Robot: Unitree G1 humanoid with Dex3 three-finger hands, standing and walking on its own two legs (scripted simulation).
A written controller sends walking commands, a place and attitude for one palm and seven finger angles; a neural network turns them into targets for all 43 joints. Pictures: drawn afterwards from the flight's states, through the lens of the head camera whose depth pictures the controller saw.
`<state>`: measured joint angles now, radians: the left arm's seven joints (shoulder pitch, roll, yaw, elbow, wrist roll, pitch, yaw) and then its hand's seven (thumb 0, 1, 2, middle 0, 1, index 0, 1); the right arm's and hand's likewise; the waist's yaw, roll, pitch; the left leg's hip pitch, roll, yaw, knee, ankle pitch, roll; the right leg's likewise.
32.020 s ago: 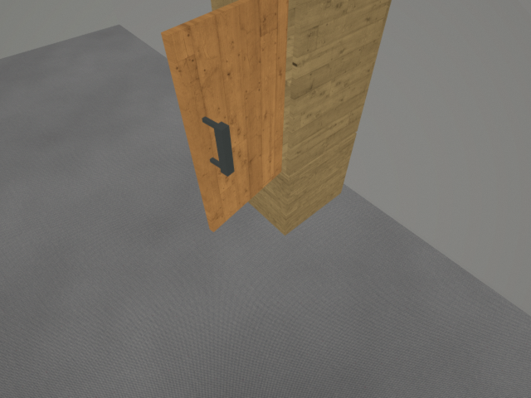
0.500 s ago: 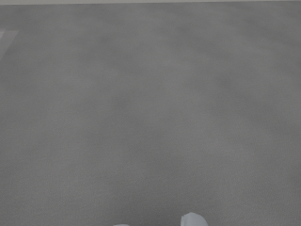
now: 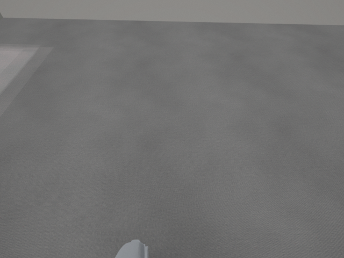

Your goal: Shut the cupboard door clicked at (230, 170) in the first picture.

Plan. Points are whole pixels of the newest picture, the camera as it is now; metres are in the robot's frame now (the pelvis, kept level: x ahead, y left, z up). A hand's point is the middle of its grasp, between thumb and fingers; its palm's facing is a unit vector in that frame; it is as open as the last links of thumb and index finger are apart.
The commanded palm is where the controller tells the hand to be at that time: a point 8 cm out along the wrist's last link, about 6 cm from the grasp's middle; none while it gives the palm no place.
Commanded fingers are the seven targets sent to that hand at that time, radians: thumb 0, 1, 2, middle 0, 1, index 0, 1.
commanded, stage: walk to a spot facing it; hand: left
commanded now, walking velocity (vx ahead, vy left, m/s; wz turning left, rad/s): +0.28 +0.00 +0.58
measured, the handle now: out of the picture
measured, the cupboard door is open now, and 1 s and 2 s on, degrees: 63 63 63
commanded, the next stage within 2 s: turn to face it in 0.12 s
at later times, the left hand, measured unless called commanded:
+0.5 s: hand (88, 245) +0.19 +0.24 -0.17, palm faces +0.14 -0.97 -0.19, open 7.4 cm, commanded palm none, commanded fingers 0.00 0.90 0.90 -0.20 -0.30 -0.20 -0.30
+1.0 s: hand (94, 191) +0.35 +0.27 -0.18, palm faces -0.17 -0.96 -0.22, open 7.4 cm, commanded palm none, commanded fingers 0.00 0.90 0.90 -0.20 -0.30 -0.20 -0.30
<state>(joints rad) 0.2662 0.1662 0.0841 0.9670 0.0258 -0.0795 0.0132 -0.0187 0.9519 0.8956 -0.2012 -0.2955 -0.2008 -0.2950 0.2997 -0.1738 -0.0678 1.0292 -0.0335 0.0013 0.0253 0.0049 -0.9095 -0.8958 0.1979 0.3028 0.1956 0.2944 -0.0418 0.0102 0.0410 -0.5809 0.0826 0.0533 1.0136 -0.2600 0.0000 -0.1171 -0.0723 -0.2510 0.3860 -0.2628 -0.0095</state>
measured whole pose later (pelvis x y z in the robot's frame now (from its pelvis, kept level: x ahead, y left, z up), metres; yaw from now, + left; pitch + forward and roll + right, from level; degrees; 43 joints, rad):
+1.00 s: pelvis +0.23 +0.08 -0.02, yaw -15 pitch +1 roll -1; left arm 0.23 0.24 0.09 0.91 0.02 0.06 0.00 0.00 0.90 0.90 -0.20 -0.30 -0.20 -0.29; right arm 0.14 -0.22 -0.04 0.90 -0.01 0.01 -0.03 0.00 -0.91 -0.90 0.20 0.30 0.20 0.29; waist 0.02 -0.03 0.05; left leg -0.33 0.03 0.01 0.56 -0.29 -0.05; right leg -0.32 0.06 0.13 0.56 -0.27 0.01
